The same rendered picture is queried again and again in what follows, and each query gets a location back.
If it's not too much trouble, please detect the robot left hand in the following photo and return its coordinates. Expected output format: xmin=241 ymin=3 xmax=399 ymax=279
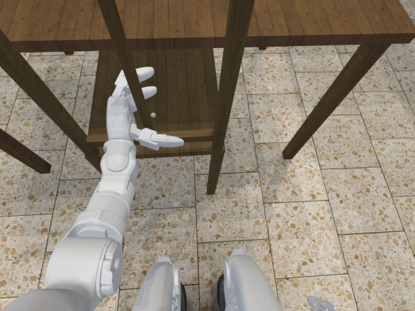
xmin=106 ymin=67 xmax=184 ymax=150

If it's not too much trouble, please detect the robot left upper arm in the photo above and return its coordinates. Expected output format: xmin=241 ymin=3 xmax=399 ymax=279
xmin=0 ymin=236 xmax=123 ymax=311

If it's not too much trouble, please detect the right robot thigh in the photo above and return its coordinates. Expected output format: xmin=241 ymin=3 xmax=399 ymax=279
xmin=223 ymin=255 xmax=283 ymax=311

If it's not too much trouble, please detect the chair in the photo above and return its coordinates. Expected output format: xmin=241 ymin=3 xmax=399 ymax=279
xmin=0 ymin=0 xmax=255 ymax=200

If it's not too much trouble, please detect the left robot forearm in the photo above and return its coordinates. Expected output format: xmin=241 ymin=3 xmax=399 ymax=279
xmin=45 ymin=138 xmax=139 ymax=286

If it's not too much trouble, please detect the robot right hand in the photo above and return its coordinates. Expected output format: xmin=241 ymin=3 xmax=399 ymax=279
xmin=307 ymin=295 xmax=336 ymax=311

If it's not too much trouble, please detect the table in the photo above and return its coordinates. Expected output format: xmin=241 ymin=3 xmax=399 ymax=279
xmin=0 ymin=0 xmax=415 ymax=174

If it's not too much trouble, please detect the robot right shin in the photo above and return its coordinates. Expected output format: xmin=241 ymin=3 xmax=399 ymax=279
xmin=224 ymin=249 xmax=244 ymax=311

